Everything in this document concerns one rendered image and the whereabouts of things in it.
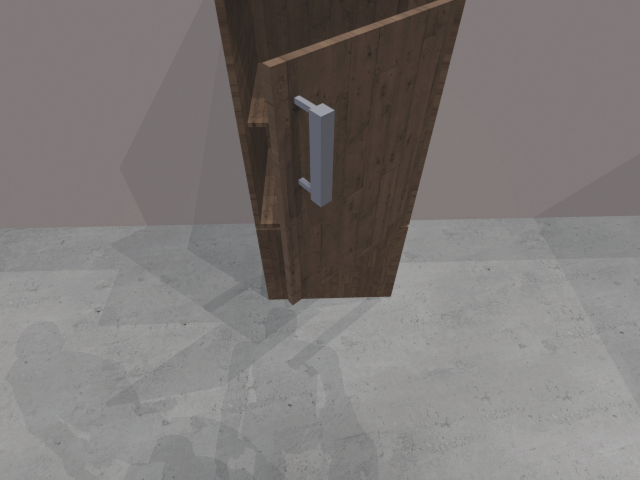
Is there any handle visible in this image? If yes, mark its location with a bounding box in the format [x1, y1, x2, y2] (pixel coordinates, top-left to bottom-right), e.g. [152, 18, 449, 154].
[294, 95, 335, 207]

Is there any cupboard door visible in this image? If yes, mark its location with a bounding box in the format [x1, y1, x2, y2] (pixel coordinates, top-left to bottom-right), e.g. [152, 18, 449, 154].
[262, 0, 458, 305]

